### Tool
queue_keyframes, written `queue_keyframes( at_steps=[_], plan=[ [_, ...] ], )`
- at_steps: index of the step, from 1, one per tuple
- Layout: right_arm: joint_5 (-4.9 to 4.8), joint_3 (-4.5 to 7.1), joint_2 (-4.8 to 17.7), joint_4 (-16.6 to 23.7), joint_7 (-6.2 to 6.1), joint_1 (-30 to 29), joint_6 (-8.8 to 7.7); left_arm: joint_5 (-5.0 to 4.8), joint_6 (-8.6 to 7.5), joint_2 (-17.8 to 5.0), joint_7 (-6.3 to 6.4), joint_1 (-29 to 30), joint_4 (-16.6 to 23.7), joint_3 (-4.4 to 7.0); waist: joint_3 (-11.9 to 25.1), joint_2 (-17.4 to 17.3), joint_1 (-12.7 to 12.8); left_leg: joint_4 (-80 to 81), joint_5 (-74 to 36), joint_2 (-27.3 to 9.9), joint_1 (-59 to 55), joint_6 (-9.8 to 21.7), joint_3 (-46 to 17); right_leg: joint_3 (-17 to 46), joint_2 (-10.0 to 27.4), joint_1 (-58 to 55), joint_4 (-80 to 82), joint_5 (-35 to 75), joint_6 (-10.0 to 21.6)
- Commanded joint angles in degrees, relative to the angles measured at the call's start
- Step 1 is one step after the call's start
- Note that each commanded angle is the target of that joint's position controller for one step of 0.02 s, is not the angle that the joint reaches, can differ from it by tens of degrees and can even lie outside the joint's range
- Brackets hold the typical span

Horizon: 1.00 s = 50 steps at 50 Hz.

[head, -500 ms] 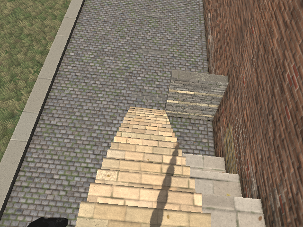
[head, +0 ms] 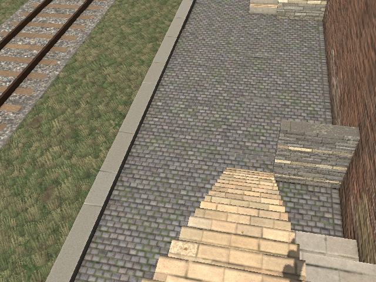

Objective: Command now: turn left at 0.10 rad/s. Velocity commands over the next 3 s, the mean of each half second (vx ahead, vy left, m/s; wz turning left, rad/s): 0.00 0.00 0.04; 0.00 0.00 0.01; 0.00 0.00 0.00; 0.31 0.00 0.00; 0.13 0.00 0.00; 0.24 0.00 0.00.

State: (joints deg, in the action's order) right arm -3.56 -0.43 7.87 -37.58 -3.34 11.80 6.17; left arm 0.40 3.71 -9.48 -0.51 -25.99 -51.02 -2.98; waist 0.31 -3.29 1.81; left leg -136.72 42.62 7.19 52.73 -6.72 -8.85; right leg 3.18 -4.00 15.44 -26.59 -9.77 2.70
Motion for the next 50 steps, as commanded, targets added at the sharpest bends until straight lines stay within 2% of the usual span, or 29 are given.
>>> queue_keyframes(
  at_steps=[1, 2, 4, 6, 8, 10, 11, 12, 13, 14, 15, 16, 17, 18, 19, 20, 21, 22, 23, 25, 26, 27, 29, 30, 31, 34, 38, 47, 50],
  plan=[
    [0.78, -0.58, -0.79, 8.47, -0.97, -4.25, 0.71, -1.56, -0.8, -8.24, 1.41, 4.56, 6.67, 0.22, -4.76, 4.37, -1.4, -4.26, -2.44, -1.46, 5.8, -0.23, 1.64, 19.47, 16.2, 3.28, 13.69, -11.89, 9.58],
    [0.61, -0.71, -1.36, 8.11, -0.66, -2.61, 0.43, -1.6, -0.81, -7.23, 1.71, 1.29, 5.22, -0.01, -3.62, 5.14, -1.51, -0.56, -2.35, -2.16, 4.94, 0.12, 2.07, 17.98, 14.52, 1.3, 12.92, -12.26, 8.91],
    [0.42, -1.41, -2.56, 8.65, -0.32, -3.18, -0.2, -1.2, -0.55, -8.14, 2.49, -2.31, 4.2, 0.66, -1.85, 8.0, -0.73, 8.53, 0.09, -3.44, 3.37, 0.71, 3.81, 16.71, 14.18, -3.52, 14.08, -9.55, 9.33],
    [1.09, -2.13, -3.2, 8.82, 0.2, -3.73, -1.05, -0.74, -0.13, -9.48, 3.02, -1.82, 4.06, 1.66, 0.25, 10.43, -1.46, 20.72, 1.37, -6.19, -2.22, 1.94, 6.13, 14.11, 13.87, -5.61, 14.9, -3.97, 9.15],
    [2.1, -2.38, -2.45, 7.21, 1.43, -0.56, -2.5, -0.89, 0.61, -11.43, 2.7, -0.64, 3.47, 3.26, 2.17, 14.92, -3.15, 30.6, 6.1, -8.05, -13.34, 3.64, 11.33, 9.27, 13.22, -2.89, 15.29, 7.05, 9.36],
    [2.96, -2.67, -1.72, 5.46, 2.1, 0.26, -2.99, -1.79, 1.13, -10.87, 2.21, -2.47, 1.97, 4.56, -1.02, 19.58, -2.34, 41.16, 13.95, -7.45, -20.68, 6.65, 13.34, 7.5, 13.99, -0.03, 16.11, 16.91, 10.04],
    [2.89, -2.7, -1.47, 3.95, 2.45, 1.85, -3.06, -2.28, 1.51, -9.68, 1.71, -4.89, 0.46, 4.89, -3.29, 19.04, -2.14, 49.79, 12.2, -7.47, -22.74, 8.63, 12.56, 8.82, 14.97, 0.06, 16.48, 19.43, 9.96],
    [2.73, -1.96, 1.1, 2.89, 2.54, 0.56, -2.79, -2.35, 1.68, -6.93, 0.92, -7.39, -0.41, 4.56, -8.49, 11.29, -1.0, 61.0, 0.34, -7.96, -18.11, 12.0, 7.24, 7.71, 13.65, -0.78, 12.51, 21.54, 8.21],
    [2.74, -0.96, 5.74, 1.64, 2.37, 0.0, -2.94, -1.74, 2.05, -4.29, 0.04, -6.49, 1.3, 4.11, -8.46, -2.86, 0.31, 67.2, -12.72, -10.01, -9.64, 16.46, -3.86, -1.35, 8.95, -1.07, 5.78, 10.47, 5.72],
    [4.17, -1.73, 3.52, 3.17, 2.34, -1.88, -3.35, -1.18, 2.32, -5.82, -0.32, -6.21, 1.34, 5.22, -7.28, -4.77, 0.42, 74.27, -7.17, -11.65, -6.43, 19.53, -11.0, -1.65, 8.14, -2.46, 6.85, 2.8, 4.46],
    [4.79, -2.51, 1.03, 3.51, 2.42, -4.67, -3.59, -0.48, 2.77, -5.51, -0.39, -6.01, 1.56, 5.5, -5.58, -4.12, 1.5, 74.01, 0.07, -11.85, -5.81, 19.87, -11.53, -1.56, 9.36, -4.72, 8.61, 2.8, 4.02],
    [4.38, -2.98, -1.23, 3.31, 2.85, -6.48, -3.9, 0.45, 3.36, -3.06, -0.7, -8.5, 0.23, 4.86, -2.84, -1.84, 2.84, 69.42, 7.59, -10.53, -5.33, 17.89, -7.76, -2.53, 10.04, -7.95, 8.17, 6.79, 3.69],
    [3.77, -3.25, -3.17, 2.94, 3.42, -6.4, -3.94, 1.43, 3.47, -1.9, -0.78, -10.57, -0.91, 4.53, 0.34, 1.65, 2.8, 64.82, 15.11, -9.07, -6.69, 15.41, -3.81, -2.47, 10.54, -9.85, 8.65, 7.5, 3.23],
    [3.16, -3.32, -4.17, 1.8, 3.83, -4.14, -3.6, 1.48, 3.28, -2.25, -0.68, -11.26, -1.77, 4.39, 1.64, 4.47, 1.61, 60.11, 17.53, -7.15, -9.28, 12.89, 1.43, -1.37, 11.05, -8.68, 10.11, 6.35, 3.4],
    [2.85, -3.19, -4.17, 0.35, 4.0, -1.0, -3.07, 1.03, 3.04, -3.01, -0.57, -10.19, -1.93, 4.26, 1.78, 4.74, -0.32, 57.53, 16.21, -6.01, -12.92, 11.48, 4.88, -1.08, 11.09, -4.92, 11.53, 2.36, 3.33],
    [2.96, -2.96, -3.43, -0.68, 4.0, 1.16, -2.61, 0.35, 2.7, -4.38, -0.66, -8.02, -1.61, 4.45, 0.76, 3.63, -2.09, 57.95, 13.62, -5.91, -15.54, 11.47, 5.65, -1.25, 11.14, -0.91, 12.86, -0.9, 2.95],
    [3.29, -2.82, -2.47, -1.06, 3.67, 1.35, -2.5, 0.05, 2.38, -5.36, -0.76, -6.06, -1.11, 4.65, -0.81, 0.85, -2.66, 59.97, 11.79, -6.64, -15.63, 12.27, 4.63, -1.92, 11.08, 1.71, 13.27, -2.74, 2.31],
    [3.53, -2.76, -1.65, -1.0, 3.46, 0.72, -2.82, 0.41, 2.23, -6.28, -0.97, -5.89, -1.13, 5.05, -0.93, -2.04, -2.31, 61.25, 10.01, -7.93, -14.4, 13.53, 2.8, -2.58, 11.01, 1.7, 13.29, -2.1, 1.77],
    [3.56, -2.87, -1.79, -0.96, 3.27, -0.05, -3.1, 0.75, 2.11, -5.7, -1.07, -6.3, -1.64, 4.99, -0.62, -2.08, -2.08, 61.82, 8.63, -8.71, -13.21, 13.96, 2.0, -3.18, 11.04, 0.03, 12.64, -0.05, 1.49],
    [2.97, -3.14, -2.63, -1.53, 3.15, -0.75, -3.52, 1.18, 2.03, -2.87, -1.01, -9.32, -3.61, 4.32, 0.49, 0.84, -1.01, 60.01, 10.21, -8.78, -10.65, 13.49, 3.25, -3.49, 11.01, -3.84, 11.38, 1.86, 1.22],
    [2.75, -3.3, -3.21, -1.76, 3.38, -0.51, -3.57, 1.0, 2.27, -1.83, -0.82, -10.44, -4.77, 4.02, 0.79, 3.7, -1.36, 59.27, 13.81, -8.49, -10.31, 13.06, 4.35, -2.83, 11.13, -4.97, 11.91, -1.2, 1.09],
    [2.39, -3.39, -3.52, -2.46, 3.49, -0.3, -3.44, 0.89, 2.51, -1.39, -0.62, -11.23, -5.39, 3.84, -0.2, 4.72, -1.22, 57.81, 15.25, -7.99, -10.01, 12.69, 6.05, -2.3, 11.15, -4.18, 12.62, -4.32, 0.88],
    [2.03, -3.51, -3.98, -3.7, 3.47, 0.39, -3.17, 0.84, 2.74, -1.69, -0.34, -11.27, -6.15, 3.69, -2.32, 5.77, -1.89, 56.06, 14.97, -7.59, -10.59, 12.37, 8.22, -1.54, 11.27, -1.56, 14.32, -8.9, 0.27],
    [2.19, -3.52, -4.02, -4.14, 3.23, 1.02, -3.06, 0.37, 2.53, -2.61, -0.34, -10.56, -5.84, 3.71, -3.01, 5.24, -2.36, 55.47, 14.72, -7.65, -11.42, 12.14, 9.09, -0.9, 11.37, -0.34, 15.05, -11.26, -0.1],
    [2.29, -3.52, -4.26, -4.58, 3.04, 1.6, -3.0, 0.38, 2.45, -2.91, -0.29, -10.4, -6.14, 3.77, -3.51, 5.77, -2.77, 55.09, 14.31, -7.6, -11.46, 12.13, 9.48, -0.94, 11.4, 0.12, 15.56, -12.01, -0.39],
    [2.06, -3.58, -5.12, -5.61, 2.77, 2.0, -2.8, 0.56, 2.39, -1.66, 0.03, -11.96, -7.34, 3.45, -4.13, 7.15, -2.59, 53.37, 13.65, -7.7, -10.99, 11.94, 10.72, -0.68, 11.24, -0.12, 15.64, -11.94, -0.55],
    [1.82, -3.61, -5.99, -6.75, 2.55, 2.28, -2.78, 0.84, 2.24, -1.0, 0.41, -12.78, -8.33, 3.12, -3.89, 7.87, -2.58, 51.15, 11.64, -8.11, -11.22, 11.13, 12.15, -0.27, 11.6, -0.68, 15.35, -7.93, 0.17],
    [1.82, -3.6, -5.56, -8.17, 2.29, 2.08, -2.87, 0.92, 2.61, -0.44, 0.9, -13.15, -9.85, 2.87, -3.72, 6.79, -2.2, 51.65, 9.59, -9.16, -10.78, 10.96, 12.12, -0.57, 11.42, -2.38, 13.8, -1.89, 0.74],
    [1.82, -3.71, -5.76, -8.16, 2.08, 1.42, -2.72, 1.1, 2.8, -0.07, 1.15, -11.85, -9.69, 2.76, -3.51, 5.29, -2.42, 53.04, 6.72, -9.69, -10.69, 11.18, 11.57, -0.85, 11.17, -3.2, 13.03, 0.29, 0.77]
  ],
)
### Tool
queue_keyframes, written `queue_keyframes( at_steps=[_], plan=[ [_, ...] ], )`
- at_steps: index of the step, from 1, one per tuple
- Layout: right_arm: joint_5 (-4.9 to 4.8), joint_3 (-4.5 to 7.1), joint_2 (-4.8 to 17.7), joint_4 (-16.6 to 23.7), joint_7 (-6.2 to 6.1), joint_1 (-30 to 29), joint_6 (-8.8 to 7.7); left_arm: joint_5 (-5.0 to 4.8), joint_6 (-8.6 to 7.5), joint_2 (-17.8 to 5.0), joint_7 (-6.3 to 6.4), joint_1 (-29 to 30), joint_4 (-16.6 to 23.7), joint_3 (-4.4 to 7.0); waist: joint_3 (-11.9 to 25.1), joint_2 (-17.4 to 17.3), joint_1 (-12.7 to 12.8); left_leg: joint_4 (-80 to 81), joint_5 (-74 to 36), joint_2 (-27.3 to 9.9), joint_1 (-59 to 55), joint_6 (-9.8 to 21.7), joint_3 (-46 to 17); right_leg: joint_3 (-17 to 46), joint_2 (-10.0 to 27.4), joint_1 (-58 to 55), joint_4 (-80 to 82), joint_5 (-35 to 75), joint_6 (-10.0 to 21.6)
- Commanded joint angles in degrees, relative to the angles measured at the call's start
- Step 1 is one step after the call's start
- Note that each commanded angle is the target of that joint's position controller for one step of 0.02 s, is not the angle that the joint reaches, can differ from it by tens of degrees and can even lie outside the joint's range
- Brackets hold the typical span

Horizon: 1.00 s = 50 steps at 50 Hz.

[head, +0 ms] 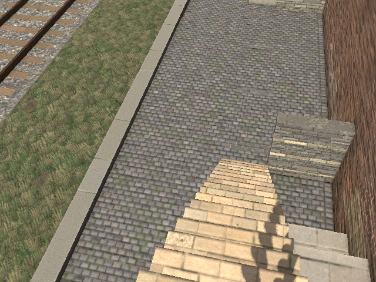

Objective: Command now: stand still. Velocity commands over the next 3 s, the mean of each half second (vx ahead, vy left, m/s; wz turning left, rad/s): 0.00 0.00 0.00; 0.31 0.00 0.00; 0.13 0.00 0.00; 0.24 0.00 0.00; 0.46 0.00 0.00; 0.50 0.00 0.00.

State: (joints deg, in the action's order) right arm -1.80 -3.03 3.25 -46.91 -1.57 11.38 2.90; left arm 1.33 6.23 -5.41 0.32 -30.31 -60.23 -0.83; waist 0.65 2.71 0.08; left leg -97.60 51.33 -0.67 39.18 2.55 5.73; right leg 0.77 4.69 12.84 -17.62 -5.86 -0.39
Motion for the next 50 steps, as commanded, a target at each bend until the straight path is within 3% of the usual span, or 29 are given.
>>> queue_keyframes(
  at_steps=[1, 23, 25, 27, 31, 33, 36, 37, 39, 40, 41, 43, 44, 45, 46, 47, 48, 49, 50],
  plan=[
    [0.08, -1.13, -0.95, 1.19, 0.28, 1.48, 0.59, 0.18, 0.4, -4.01, 0.4, -7.43, -0.4, 0.59, -3.7, -1.3, -0.43, 14.26, -2.81, -1.96, 3.13, 2.04, -3.36, 1.27, 2.33, -0.86, 3.64, -2.89, 3.81],
    [0.03, -1.23, -1.29, -1.73, 0.18, 2.06, 0.06, -0.05, 1.31, -3.35, 0.45, -6.1, -3.14, 0.32, -3.27, -0.4, -0.81, 13.57, -2.96, -3.0, 3.12, 1.58, -2.8, 1.42, 2.68, -2.71, 2.88, 3.32, 4.04],
    [0.32, -1.58, -2.16, -2.25, 0.54, 2.99, -0.04, -0.27, 1.37, -2.32, 0.75, -6.1, -3.43, -0.14, -3.27, 0.68, -1.18, 14.44, 3.2, -2.46, 3.17, 1.44, -1.49, 2.25, 2.48, -2.5, 5.11, -8.09, 3.01],
    [0.19, -1.44, -1.67, -2.47, 0.49, 3.04, -0.16, -0.57, 1.39, -3.9, 1.18, -5.52, -2.71, 0.17, -4.89, 1.8, -1.33, 12.36, 6.59, -1.17, 3.76, 1.78, 0.92, 3.12, 2.34, -0.84, 6.85, -17.26, 2.19],
    [-0.08, -1.03, -0.74, -1.22, -0.16, 3.14, -1.27, -1.28, 0.25, -7.54, 1.67, -1.78, 0.44, 1.21, -4.65, 3.18, -2.24, 6.38, 8.97, 0.85, 3.59, 2.63, 4.18, 4.78, 4.06, 0.23, 5.31, -13.29, 4.88],
    [-0.27, -1.0, -0.04, -0.58, -0.05, 3.6, -2.04, -1.03, 0.04, -7.29, 1.76, -0.56, 1.19, 1.37, -4.08, 2.92, -2.65, 7.91, 7.79, 1.02, 3.61, 3.43, 3.49, 3.44, 3.99, 0.09, 2.15, -7.96, 5.9],
    [-0.11, -0.43, 3.45, 0.65, -0.12, 3.6, -2.54, -0.66, -0.17, -5.94, 1.49, 2.42, 4.57, 1.45, -3.81, -4.74, -2.52, 18.18, 0.48, 0.12, 3.57, 6.15, -2.3, -2.84, -0.7, 2.5, -6.99, -5.23, 5.64],
    [0.17, 0.04, 5.84, 1.85, -0.24, 3.2, -2.79, -0.85, -0.63, -5.54, 1.09, 3.91, 5.82, 1.62, -3.66, -7.67, -2.27, 22.43, -0.17, -1.08, 3.63, 7.45, -6.94, -4.84, -2.61, 3.88, -10.61, -3.65, 5.77],
    [0.7, 0.71, 8.33, 4.1, -0.41, 4.29, -3.21, -1.31, -1.85, -5.16, 0.07, 4.64, 6.18, 2.16, -1.54, -7.35, -2.58, 27.4, -3.04, -4.26, 3.08, 9.69, -15.61, -5.59, -5.12, 3.39, -15.07, 3.25, 7.22],
    [0.61, 0.93, 8.96, 4.73, -0.47, 4.51, -3.17, -1.74, -2.26, -4.85, -0.34, 4.21, 5.96, 2.35, -0.91, -6.16, -2.16, 27.19, -4.31, -4.5, 3.67, 9.66, -16.19, -5.64, -5.35, 1.69, -14.17, 3.67, 7.96],
    [0.07, 1.23, 9.23, 4.56, -0.23, 3.69, -3.31, -1.57, -2.59, -4.07, -0.18, 4.16, 5.82, 2.15, 1.07, -5.84, -1.09, 24.36, -8.92, -4.52, 4.06, 8.41, -14.24, -5.72, -4.93, -0.49, -14.61, 8.12, 8.4],
    [-0.13, 0.45, 6.63, 5.71, 0.17, 1.21, -3.38, -0.69, -2.57, -6.01, -0.01, 1.61, 5.53, 2.76, 3.05, -3.26, 0.97, 14.2, -14.43, -1.25, 8.55, 4.77, -7.07, -5.8, -2.66, -8.07, -15.68, 16.73, 8.84],
    [-0.42, -0.08, 5.41, 6.66, 0.3, -1.13, -3.53, -0.1, -2.74, -7.86, 0.17, -0.71, 5.73, 3.17, 4.37, -2.19, 3.05, 6.3, -17.49, 0.25, 10.86, 2.42, -3.49, -2.9, 0.39, -10.99, -16.29, 21.89, 9.96],
    [-1.02, -0.17, 5.49, 7.87, 0.36, -2.01, -3.74, -0.36, -3.12, -11.4, 0.36, -2.33, 5.8, 3.77, 5.29, 1.2, 3.81, -2.55, -16.16, 1.15, 14.22, -0.26, -1.19, 3.66, 4.53, -13.26, -15.25, 23.17, 12.35],
    [-1.24, -0.11, 5.57, 9.19, 0.04, -4.67, -4.07, -0.38, -3.63, -13.5, 0.32, -4.5, 5.66, 3.95, 4.6, 5.56, 5.51, -15.3, -1.67, 1.93, 19.6, -2.09, -2.33, 12.4, 10.12, -15.19, -12.9, 27.26, 16.76],
    [-1.18, -0.31, 4.43, 10.25, -0.22, -5.86, -4.25, -1.05, -4.11, -15.49, 0.59, -4.36, 5.2, 4.03, 3.58, 9.11, 4.59, -23.38, 14.27, 1.24, 25.43, -3.51, -5.06, 19.67, 15.1, -17.18, -12.77, 30.54, 20.03],
    [-1.25, -0.26, 4.9, 11.12, -0.76, -7.01, -4.06, -1.76, -4.6, -15.97, 0.91, -2.18, 6.0, 3.63, 2.9, 8.18, 3.81, -23.28, 14.09, -0.09, 29.01, -4.48, -9.96, 22.68, 17.41, -17.6, -13.31, 28.15, 20.84],
    [-1.32, -0.39, 4.86, 11.66, -0.91, -6.84, -3.77, -1.88, -4.6, -14.97, 1.1, 0.48, 6.42, 3.04, 2.8, 7.19, 2.31, -19.93, 12.16, -2.08, 28.51, -4.46, -11.83, 22.55, 17.36, -14.83, -12.82, 21.41, 19.33],
    [-1.01, -0.53, 4.51, 13.6, -1.69, -10.94, -3.26, -0.94, -5.27, -12.67, 1.98, 1.58, 7.33, 2.01, -0.67, 6.86, 4.61, -19.36, 5.36, -3.62, 33.97, -4.86, -21.29, 23.02, 17.58, -13.03, -14.97, 13.64, 16.73]
  ],
)
Over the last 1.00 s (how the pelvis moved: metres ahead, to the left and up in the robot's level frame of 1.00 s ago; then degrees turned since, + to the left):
0.01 0.02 0.02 2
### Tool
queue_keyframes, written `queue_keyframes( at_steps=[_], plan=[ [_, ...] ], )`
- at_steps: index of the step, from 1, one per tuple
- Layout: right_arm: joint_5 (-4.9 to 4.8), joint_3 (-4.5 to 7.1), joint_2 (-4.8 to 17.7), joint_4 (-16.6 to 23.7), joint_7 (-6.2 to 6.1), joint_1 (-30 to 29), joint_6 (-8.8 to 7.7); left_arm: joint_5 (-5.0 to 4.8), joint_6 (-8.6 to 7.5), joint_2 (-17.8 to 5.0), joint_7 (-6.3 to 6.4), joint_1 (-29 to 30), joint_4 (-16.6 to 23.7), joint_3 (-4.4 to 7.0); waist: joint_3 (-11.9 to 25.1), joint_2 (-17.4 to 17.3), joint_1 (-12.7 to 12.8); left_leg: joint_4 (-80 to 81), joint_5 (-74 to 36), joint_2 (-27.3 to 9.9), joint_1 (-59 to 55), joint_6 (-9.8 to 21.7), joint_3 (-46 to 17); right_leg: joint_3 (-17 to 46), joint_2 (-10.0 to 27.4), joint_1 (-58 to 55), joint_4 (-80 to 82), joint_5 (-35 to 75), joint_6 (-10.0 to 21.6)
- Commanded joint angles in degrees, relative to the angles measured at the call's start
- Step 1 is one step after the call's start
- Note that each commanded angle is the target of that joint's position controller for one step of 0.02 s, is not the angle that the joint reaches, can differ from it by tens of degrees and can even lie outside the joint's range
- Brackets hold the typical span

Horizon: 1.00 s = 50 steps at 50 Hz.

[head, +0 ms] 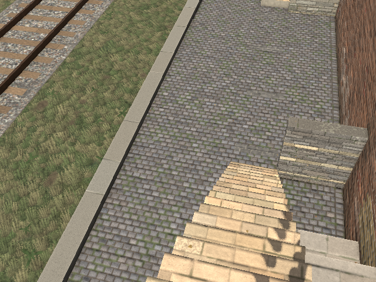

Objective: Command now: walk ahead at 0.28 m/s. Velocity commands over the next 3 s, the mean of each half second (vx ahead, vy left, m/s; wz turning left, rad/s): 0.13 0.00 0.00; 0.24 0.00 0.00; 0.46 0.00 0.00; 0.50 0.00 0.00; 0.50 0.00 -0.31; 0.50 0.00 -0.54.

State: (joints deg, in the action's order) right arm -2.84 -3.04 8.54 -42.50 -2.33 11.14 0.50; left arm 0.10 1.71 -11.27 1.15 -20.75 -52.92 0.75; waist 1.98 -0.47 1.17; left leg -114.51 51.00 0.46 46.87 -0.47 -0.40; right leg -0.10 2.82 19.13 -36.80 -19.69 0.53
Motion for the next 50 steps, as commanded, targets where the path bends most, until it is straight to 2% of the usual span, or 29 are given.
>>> queue_keyframes(
  at_steps=[1, 3, 5, 6, 8, 9, 10, 11, 12, 13, 14, 15, 16, 17, 18, 20, 21, 23, 26, 29, 32, 35, 41, 44, 45, 47, 48, 49, 50],
  plan=[
    [0.04, -0.64, -1.05, 8.59, -0.96, -8.61, -0.28, 0.5, -0.57, -6.54, 1.3, -6.99, -0.23, 0.0, -0.81, 6.91, 2.4, -1.02, 2.36, -4.79, 24.94, -2.42, -13.19, 23.13, 18.49, -16.79, 5.14, 19.33, 14.46],
    [-1.69, 0.14, -0.73, 6.28, -0.65, -2.34, 1.21, 1.11, 0.13, -4.53, 0.89, -5.1, 0.4, -0.83, -3.39, 3.18, -0.22, 8.38, -21.76, -3.75, 18.32, -3.32, -6.87, 22.64, 15.27, -4.55, 8.04, -6.52, 12.8],
    [-1.12, 0.63, -0.45, 6.23, -0.03, 0.67, 1.37, -0.03, 0.44, -6.43, 0.33, 0.82, 1.7, -0.72, -4.11, 7.84, -2.96, 9.85, -22.77, -4.18, 5.8, -3.48, -3.12, 20.55, 12.48, 6.97, 10.78, -10.34, 10.92],
    [0.41, 0.11, -1.51, 7.34, 0.36, 2.33, 1.58, -0.79, 0.46, -4.93, 1.11, 8.73, 4.39, -1.86, -4.45, 8.07, -6.39, 28.78, -30.26, -8.42, -1.6, -2.75, -8.31, 17.57, 9.72, 10.02, 7.27, -11.42, 5.71],
    [0.48, 1.59, 2.02, 0.27, 0.49, 9.21, 1.84, 1.01, 2.76, 0.35, 1.61, 15.07, 9.71, -3.91, -8.85, -4.06, -9.19, 69.1, -45.63, -0.31, -21.13, -2.39, 2.88, -3.47, 2.05, 22.43, 7.83, -23.88, -0.44],
    [1.85, 2.78, 6.94, 0.26, -0.67, 2.7, 0.44, 0.19, 2.51, 0.33, 0.86, 11.31, 10.06, -3.45, -13.99, -11.92, -3.19, 71.35, -37.6, -2.5, -8.33, -0.75, -6.0, -7.1, -1.51, 15.43, 0.54, -16.85, -1.94],
    [2.46, 2.89, 6.9, 0.93, -0.62, -2.01, -0.25, -1.21, 1.67, -0.72, 0.22, 4.74, 7.01, -2.99, -16.22, -11.01, 1.01, 75.59, -43.09, -2.79, 3.15, -0.67, -8.98, -7.14, -2.94, 1.77, -1.42, -7.32, -1.28],
    [1.83, 1.65, 1.78, 1.51, -0.28, -4.34, -0.78, -1.09, 1.39, 1.9, -0.36, -2.13, 2.04, -3.42, -14.94, -4.76, 3.74, 72.53, -49.09, -3.59, -1.63, -0.77, -5.4, -4.9, 0.33, 0.07, 3.57, -2.34, -0.16],
    [1.97, 0.37, -3.07, 2.03, 1.97, -3.73, -1.22, 0.66, 1.37, 4.33, 0.03, -5.63, -1.04, -3.94, -9.45, 1.44, 1.1, 77.44, -46.79, -3.16, -21.58, -1.41, 3.08, 6.04, 6.48, 3.06, 12.14, 5.56, 5.04],
    [1.98, 1.69, -1.56, 1.62, 3.01, 2.78, -0.66, 0.83, 1.75, -0.1, 0.53, -6.04, -3.11, -2.81, -4.89, 8.22, -3.5, 77.05, -34.41, -2.21, -31.85, -0.85, 4.33, 8.98, 8.35, 2.69, 12.58, 12.58, 7.48],
    [3.81, 3.96, 3.04, -5.2, 3.16, 19.14, 0.51, 0.69, 0.64, -5.58, 0.46, -3.01, -4.03, -0.34, -0.8, 12.11, -8.09, 53.51, -40.64, 0.53, -47.3, -1.4, 10.85, 9.23, 8.9, 13.58, 11.61, 10.42, 7.19],
    [3.17, 4.62, 3.18, -8.6, 3.15, 29.86, 1.83, -1.71, -0.12, -6.21, 0.23, 7.24, -1.19, -0.3, -3.02, 9.06, -14.73, 65.56, -43.52, -2.13, -45.91, -0.94, 4.68, 4.43, 3.69, 14.41, 1.53, -3.4, 3.18],
    [3.8, 3.12, 0.38, -9.54, 2.9, 29.92, 1.97, -3.72, 0.27, -5.37, 0.37, 6.01, -0.99, 0.48, -10.46, -3.13, -11.77, 78.76, -62.16, -3.81, -35.83, 1.39, -1.32, 3.87, -2.01, 13.72, -14.41, -11.35, -0.36],
    [5.17, 1.51, 0.35, -8.09, 3.16, 24.38, 0.55, -5.74, 0.98, 0.3, 1.14, -3.52, -0.48, 0.38, -9.42, -15.46, -2.04, 89.54, -69.82, -14.02, -28.09, 11.14, -23.9, 12.08, -6.22, 10.41, -26.88, -17.54, -2.36],
    [4.61, 1.67, 2.36, -7.22, 4.2, 19.02, -0.82, -5.64, 2.21, 3.01, 1.52, -6.52, -0.32, 0.12, -6.91, -15.75, 1.37, 96.64, -51.79, -18.52, -26.45, 18.33, -35.03, 16.68, -6.26, 11.61, -25.48, -19.12, -2.05],
    [3.49, 2.05, 3.14, -4.05, 4.13, 5.01, 0.07, -4.83, 4.58, 0.32, 1.31, -4.69, -0.31, 0.7, -6.9, -9.4, 4.07, 95.27, -23.79, -14.3, -20.75, 14.1, -26.35, 11.44, -0.19, 4.29, -5.64, -18.37, 1.1],
    [3.13, 2.01, 3.46, -2.74, 3.27, 0.01, 1.06, -2.82, 5.4, 1.33, 0.74, -8.18, -2.17, 0.63, -5.0, -6.65, 6.53, 93.46, -13.77, -11.14, -14.45, 9.37, -19.23, 8.4, 0.02, -9.25, 6.68, -6.64, 1.97],
    [2.82, 2.25, 4.1, -5.0, 2.21, 4.71, 1.45, -1.29, 5.08, 2.51, 0.26, -2.79, -2.78, -0.37, -6.63, -2.48, 2.54, 92.43, -7.81, -3.36, -12.56, 3.1, -3.34, 5.29, -6.27, -7.7, -1.62, -4.65, 0.19],
    [2.56, 1.05, 1.16, -8.84, 1.64, 12.12, 1.24, -1.36, 4.49, 0.25, 0.72, -2.53, -4.06, -0.95, -8.0, 1.95, 0.45, 85.71, -33.31, -1.7, -26.47, 3.85, 0.16, 10.29, -1.9, -0.72, 8.23, -1.41, 0.31],
    [1.85, 1.85, 3.29, -10.4, 1.67, 15.22, 0.4, -1.26, 3.33, -1.0, 0.76, -3.63, -4.9, -1.02, -4.08, 2.23, -0.53, 84.14, -50.81, -2.04, -36.16, 4.28, 0.14, 11.05, -0.75, -1.21, 9.21, 12.0, -0.56],
    [0.8, 3.1, 5.18, -11.26, 1.92, 13.83, 0.12, -2.58, 3.16, -1.55, 1.63, -5.88, -5.58, -0.76, -0.15, 3.5, -0.56, 84.71, -39.17, 0.48, -40.19, 5.1, 2.8, 7.99, -2.79, -2.83, 7.88, 2.98, 0.75],
    [1.33, 3.39, 3.47, -11.17, 2.5, 11.38, -0.48, -2.4, 3.1, -1.37, 2.54, -7.13, -4.5, -0.56, -5.93, 4.43, -0.07, 82.54, -30.39, 3.0, -33.86, 6.43, 6.27, 9.31, -2.36, 0.16, 7.2, -3.45, 4.4],
    [0.53, 5.09, 7.43, -13.1, 2.77, 16.1, -2.53, -3.13, 0.96, 1.78, 2.6, -7.75, -4.01, -1.35, -3.45, -0.91, -2.19, 78.29, -33.28, -3.17, -31.69, 10.92, -1.36, 4.58, -6.9, 4.75, -13.03, 7.96, 3.68],
    [1.48, 5.71, 10.69, -13.38, 3.13, 20.4, -2.97, -4.54, -0.78, 0.58, 2.67, 1.71, -0.78, -0.8, -6.71, -8.48, -6.0, 82.39, -29.91, -14.7, -32.43, 17.0, -15.82, 3.22, -7.65, 18.11, -19.77, -15.35, 1.73],
    [1.37, 5.14, 10.07, -12.65, 2.74, 18.17, -2.93, -4.06, -1.48, 0.43, 2.33, 3.68, 0.24, -0.77, -8.73, -8.32, -5.22, 81.32, -29.72, -16.35, -29.79, 16.69, -18.25, 3.28, -5.91, 19.07, -18.17, -22.5, 0.79],
    [0.97, 4.55, 7.53, -11.34, 1.47, 14.95, -3.07, -3.13, -2.65, 0.43, 1.58, -6.4, -4.3, 0.27, -3.4, -5.79, -0.74, 64.59, -29.57, -14.88, -21.08, 13.04, -16.74, 5.31, -3.53, 10.03, -19.16, -5.66, -0.71],
    [1.14, 4.03, 5.5, -8.44, 0.55, 9.06, -2.79, -2.02, -3.27, -1.94, 1.05, -17.35, -7.76, 1.12, -1.45, 5.97, 4.5, 48.9, -24.35, -6.68, -10.27, 7.42, -4.78, 9.06, -3.34, -1.84, -11.94, 9.9, 0.69],
    [1.79, 2.95, 2.32, -3.89, 0.11, -2.62, -3.87, -2.24, -4.7, -8.29, 0.29, -28.25, -11.38, 3.3, -3.23, 21.37, 11.23, 30.62, -15.59, 1.84, 9.56, 3.09, 4.21, 28.08, 2.6, -17.42, 1.18, 21.06, 5.61],
    [1.33, 3.39, 3.91, -2.86, 0.12, -8.77, -6.28, -2.15, -5.78, -7.6, -0.22, -33.66, -11.87, 3.07, -7.24, 14.37, 15.24, 30.01, -15.12, 4.01, 26.87, 6.3, -11.96, 38.44, 6.34, -28.52, -0.5, 26.76, 7.51]
  ],
)
Over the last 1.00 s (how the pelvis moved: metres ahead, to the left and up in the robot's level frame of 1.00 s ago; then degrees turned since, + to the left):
0.04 0.01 -0.03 1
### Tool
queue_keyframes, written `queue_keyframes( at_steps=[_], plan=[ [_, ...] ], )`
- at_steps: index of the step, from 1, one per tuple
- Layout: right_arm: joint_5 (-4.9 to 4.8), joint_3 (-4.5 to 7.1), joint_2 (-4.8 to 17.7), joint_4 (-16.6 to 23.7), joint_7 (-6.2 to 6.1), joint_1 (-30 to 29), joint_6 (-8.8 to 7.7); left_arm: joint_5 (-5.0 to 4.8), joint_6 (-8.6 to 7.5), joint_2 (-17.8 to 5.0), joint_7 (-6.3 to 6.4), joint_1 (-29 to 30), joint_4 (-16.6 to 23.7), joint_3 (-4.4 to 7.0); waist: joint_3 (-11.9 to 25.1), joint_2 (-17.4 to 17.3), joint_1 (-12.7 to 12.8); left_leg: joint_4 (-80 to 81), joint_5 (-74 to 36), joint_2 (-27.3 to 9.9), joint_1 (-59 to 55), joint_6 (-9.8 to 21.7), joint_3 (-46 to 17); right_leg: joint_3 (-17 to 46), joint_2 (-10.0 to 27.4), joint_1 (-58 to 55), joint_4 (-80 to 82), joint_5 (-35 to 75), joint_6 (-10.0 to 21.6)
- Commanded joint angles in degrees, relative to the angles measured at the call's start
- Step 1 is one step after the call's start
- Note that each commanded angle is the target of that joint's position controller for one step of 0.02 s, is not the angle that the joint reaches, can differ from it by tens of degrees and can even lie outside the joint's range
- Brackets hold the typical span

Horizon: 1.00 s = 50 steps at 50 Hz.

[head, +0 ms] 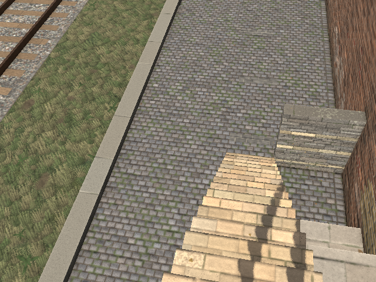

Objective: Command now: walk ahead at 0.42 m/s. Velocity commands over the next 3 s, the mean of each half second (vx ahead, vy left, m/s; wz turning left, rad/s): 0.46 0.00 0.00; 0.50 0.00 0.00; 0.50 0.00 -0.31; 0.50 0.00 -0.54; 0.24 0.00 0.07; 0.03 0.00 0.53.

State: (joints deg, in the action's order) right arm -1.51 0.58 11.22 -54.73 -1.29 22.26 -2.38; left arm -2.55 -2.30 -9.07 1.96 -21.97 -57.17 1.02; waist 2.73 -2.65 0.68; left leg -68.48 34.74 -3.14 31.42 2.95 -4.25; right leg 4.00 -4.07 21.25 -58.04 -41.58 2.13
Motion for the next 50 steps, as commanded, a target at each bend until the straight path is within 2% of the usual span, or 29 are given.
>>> queue_keyframes(
  at_steps=[1, 3, 5, 6, 7, 9, 11, 12, 14, 15, 16, 17, 18, 19, 20, 22, 26, 28, 29, 30, 31, 32, 33, 35, 36, 38, 41, 44, 50],
  plan=[
    [-1.86, -0.58, 0.14, 9.13, -0.42, -20.35, -4.99, 0.62, -2.09, -10.51, -0.78, -32.02, -9.08, 3.26, -9.36, 14.1, 13.38, -14.14, -3.15, 6.71, 52.24, 5.02, -13.3, 37.29, 16.26, -34.5, 16.14, 44.83, 7.32],
    [-2.94, -0.72, 0.09, 6.5, 0.76, -17.36, -5.77, 0.96, -0.62, -6.34, 0.27, -23.37, -7.2, 1.65, -9.96, 7.48, 7.96, -9.27, -9.42, 4.69, 51.51, 5.67, -12.09, 35.07, 18.28, -28.74, 10.43, 47.4, 5.08],
    [-0.92, 0.49, 2.65, 1.82, 2.63, -5.56, -4.88, 1.84, -0.27, 2.58, 1.2, -12.23, -3.6, -2.06, -5.92, 8.97, -0.98, 8.02, -41.02, 4.74, 28.01, 3.68, -0.51, 14.93, 7.69, -6.76, -2.11, 29.56, -0.31],
    [0.38, 0.42, 2.44, 1.01, 3.82, -1.05, -3.81, 1.89, 0.15, 4.13, 2.7, -5.91, -1.21, -2.89, -4.51, 0.98, -4.11, 23.45, -67.44, 6.7, 0.31, 0.6, 7.92, 3.3, 0.8, 16.7, -2.81, 17.0, -0.11],
    [1.24, -0.69, -3.1, 2.8, 4.21, -0.25, -2.56, 2.19, -0.3, -1.13, 2.87, -4.01, -1.43, -2.25, 1.47, 7.48, -4.94, 24.97, -73.72, 9.11, -22.03, -1.19, 9.71, 0.85, 0.37, 27.62, 3.42, 12.12, 2.16],
    [0.55, 0.63, -0.82, -2.38, 2.71, 19.85, 0.78, 0.05, -1.3, -8.8, 1.17, 12.14, 0.5, -0.68, 5.38, 13.91, -18.9, 11.84, -63.36, 6.57, -37.14, -3.19, 6.2, 7.22, 3.55, 31.52, -8.48, 19.53, 3.72],
    [4.05, 1.44, 3.27, -9.53, 0.86, 43.87, 1.52, -2.72, -2.09, -9.18, -0.81, 21.83, 5.19, 0.4, 0.47, -5.28, -30.31, 34.34, -54.46, 2.81, -49.89, 3.22, 8.5, 0.05, -1.9, 33.31, -43.89, 35.18, -3.55],
    [3.38, -0.01, -0.53, -14.16, 0.83, 49.6, 0.53, -4.33, -2.57, -7.88, -0.7, 22.38, 6.16, 0.79, -5.73, -12.24, -30.55, 42.55, -54.67, -1.4, -50.68, 6.71, 3.5, 0.16, -8.64, 40.61, -69.09, 6.08, -3.37],
    [1.71, -4.79, -7.63, -13.91, 3.19, 38.87, -3.77, -4.08, -3.57, 0.14, 0.95, 15.97, 11.3, -0.94, -17.0, -2.62, -13.58, 35.07, -62.08, -2.63, -24.61, 3.89, -1.87, 11.26, -11.21, 41.75, -76.62, 4.2, 5.43],
    [1.34, -2.66, 3.86, -10.75, 2.81, 23.78, -5.65, -2.1, -2.81, 11.79, -1.82, -8.54, 12.45, -3.34, -6.91, -14.18, 8.97, 41.72, -44.61, -12.35, -28.75, 13.29, -30.83, 17.56, -5.04, 43.52, -55.35, 18.4, 8.17],
    [2.88, -0.96, 8.34, -8.02, 1.65, 8.23, -6.06, -2.04, -0.36, 5.02, -1.56, -10.03, 9.6, -2.98, -16.14, -10.23, 11.3, 42.91, -24.01, -18.19, -6.39, 16.28, -36.38, 15.63, 0.31, 42.2, -37.65, 22.28, 4.68],
    [4.42, -3.66, -1.18, -3.5, 1.48, 1.09, -6.1, -1.43, 0.34, -2.43, -0.06, -3.82, 8.96, -1.86, -20.03, 5.73, 9.0, 38.74, -21.41, -9.14, 16.22, 13.37, -21.05, 10.76, 1.56, 25.18, -24.13, 27.88, 1.81],
    [5.4, -3.4, 1.23, -4.51, 0.53, -2.09, -5.54, 0.89, 0.86, 1.12, 0.12, -5.98, 7.59, -2.33, -15.79, 9.35, 13.97, 33.87, -24.08, -7.29, 29.16, 14.28, -19.96, 2.78, 2.14, 11.19, -23.06, 31.25, -1.91],
    [4.94, -2.23, 5.54, -5.4, 0.16, 1.79, -5.77, 2.46, 1.17, 0.16, -0.76, -8.94, 6.5, -1.78, -10.52, 8.67, 14.41, 29.86, -22.67, -7.89, 29.66, 15.84, -22.82, 0.27, 2.25, 5.3, -24.45, 42.4, -4.2],
    [2.7, -2.1, 4.88, -6.84, -1.32, 7.14, -6.03, 1.03, 1.81, -2.61, -1.78, -2.36, 8.68, -1.01, -6.79, 0.93, 8.97, 26.35, -8.36, -9.42, 16.18, 14.13, -28.25, 7.55, 6.17, 16.26, -24.65, 51.32, -4.22],
    [-1.02, -3.02, 1.16, -5.64, -4.8, 10.94, -4.91, 1.48, 2.74, -1.45, -3.39, 14.21, 16.39, -2.23, -9.44, 1.81, 2.15, 23.59, 4.71, -2.67, 8.78, 11.89, -24.01, 9.16, 7.59, 18.68, 6.84, 61.59, -4.18],
    [2.1, -1.19, 2.9, -2.35, -4.36, 6.4, -0.63, 0.54, 3.27, -3.43, -5.41, 5.98, 13.56, 0.45, -5.95, -6.15, 2.22, 12.35, 5.02, -1.44, 17.03, 10.28, -16.74, 2.2, 5.12, -4.43, 10.95, 64.8, -3.24],
    [-0.12, -0.95, 0.24, -0.57, -3.33, 3.34, 1.05, 1.3, 3.16, -5.23, -4.35, -6.03, 8.28, 2.57, -5.91, -0.72, 6.21, -6.23, -9.76, 2.79, 12.22, 6.99, -13.64, 2.41, 6.94, -10.58, 21.35, 57.15, -2.93],
    [-1.19, -0.42, -0.36, 0.37, -2.73, -3.04, 1.7, 2.47, 2.7, -6.03, -4.01, -21.52, 3.26, 3.68, -3.21, 0.41, 14.7, -29.15, -20.93, 6.18, 20.6, 3.34, -9.89, 4.24, 11.14, -26.47, 27.73, 58.52, -0.19],
    [-1.35, -0.43, -2.1, -0.09, -2.59, -1.54, 2.29, 1.11, 2.25, -0.78, -4.49, -29.83, 0.86, 2.03, -7.56, 14.96, 17.95, -56.98, 1.61, 17.82, 27.2, 0.5, -0.52, 2.3, 12.08, -27.61, 37.59, 63.35, 2.74],
    [-0.93, -0.15, -4.14, 2.24, -2.0, 10.55, 1.14, 0.01, 0.3, -2.83, -5.61, -18.38, 1.49, 0.15, -8.28, 31.0, 0.48, -55.54, 5.95, 15.04, 40.7, 1.89, -5.83, 13.86, 15.49, -32.52, 17.43, 103.26, 6.35],
    [-0.78, 0.08, -1.91, 3.0, -1.28, 10.55, 0.49, -0.11, -0.6, -3.04, -5.78, -18.11, 0.6, 0.74, -4.96, 25.25, -0.54, -54.09, 5.12, 12.93, 45.41, 1.86, -9.34, 19.4, 20.97, -34.84, 17.17, 101.13, 9.31],
    [-1.32, 0.05, -0.64, 3.31, -1.32, 7.15, -0.36, 3.11, -1.57, -1.41, -5.72, -22.88, -1.81, 0.51, -2.86, 13.49, 2.37, -44.59, -7.57, 11.1, 48.7, 3.85, -15.26, 19.68, 21.95, -31.56, 17.27, 74.24, 9.44],
    [-2.77, -0.59, -3.81, 8.71, -2.42, -5.29, -0.01, 5.08, -1.94, -4.8, -4.68, -17.05, -3.25, 1.0, -6.97, 10.87, -0.15, -30.13, -12.89, 5.72, 55.29, 2.82, -17.97, 41.18, 27.89, -22.19, 25.4, 52.51, 11.99],
    [-2.01, -0.57, -2.91, 9.65, -2.48, -8.38, 1.59, 6.49, -0.8, 0.27, -2.76, -12.93, -2.33, -1.51, -8.49, 1.02, -2.45, -18.67, -20.62, 6.11, 45.88, -0.27, -17.69, 34.98, 24.29, -9.32, 27.71, 49.03, 12.54],
    [0.24, -0.84, -5.55, 9.03, -0.98, -4.07, 3.42, 5.72, -0.1, 0.01, -0.23, -5.72, -1.21, -2.7, -6.73, 4.63, -8.39, -14.93, -36.16, 2.19, 25.02, -3.08, -7.71, 27.51, 17.98, 6.24, 23.63, 49.79, 8.23],
    [0.08, 1.0, 0.09, 10.46, 0.92, -8.05, 3.62, 2.94, -1.91, -3.52, 1.2, -12.94, -2.85, -2.62, -9.93, 7.44, -3.92, -4.22, -50.86, 1.04, 29.1, -1.03, -7.92, 23.35, 13.65, 2.13, 21.4, 36.2, 6.02],
    [2.93, 1.3, -0.12, 13.82, 2.89, -14.42, 3.26, 0.87, -1.64, -3.12, 3.08, -11.47, -2.47, -3.0, -10.8, 7.7, -0.89, 16.48, -69.36, 1.98, 5.45, -3.21, -2.68, 13.46, 8.28, 13.33, 19.51, 18.87, 7.05],
    [1.34, 1.92, 2.33, 13.22, 4.58, -13.89, 2.11, 0.36, 0.3, -5.56, 2.36, -13.25, -2.52, 0.05, -10.62, 7.03, 5.31, 34.67, -59.96, 0.69, 1.33, -3.19, -1.98, 12.4, 7.46, 1.54, 2.83, 20.6, 8.58]
  ],
)
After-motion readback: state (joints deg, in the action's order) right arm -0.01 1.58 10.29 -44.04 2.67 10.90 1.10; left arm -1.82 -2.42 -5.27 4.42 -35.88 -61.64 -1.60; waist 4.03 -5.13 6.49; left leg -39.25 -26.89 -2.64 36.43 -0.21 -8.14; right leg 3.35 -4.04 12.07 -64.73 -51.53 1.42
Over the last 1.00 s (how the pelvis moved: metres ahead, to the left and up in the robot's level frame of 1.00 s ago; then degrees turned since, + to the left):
0.19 0.02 -0.06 -2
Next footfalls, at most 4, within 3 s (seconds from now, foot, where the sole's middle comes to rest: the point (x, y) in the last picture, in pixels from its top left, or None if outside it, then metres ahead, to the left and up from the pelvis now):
0.26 left None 0.21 0.09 -0.92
0.58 right None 0.32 -0.16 -1.13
1.08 left None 0.59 0.13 -1.35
1.60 right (252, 274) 0.80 -0.24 -1.56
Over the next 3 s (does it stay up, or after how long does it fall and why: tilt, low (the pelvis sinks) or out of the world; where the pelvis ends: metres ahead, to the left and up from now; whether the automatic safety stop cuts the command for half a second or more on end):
stays up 1.12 -0.40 -1.24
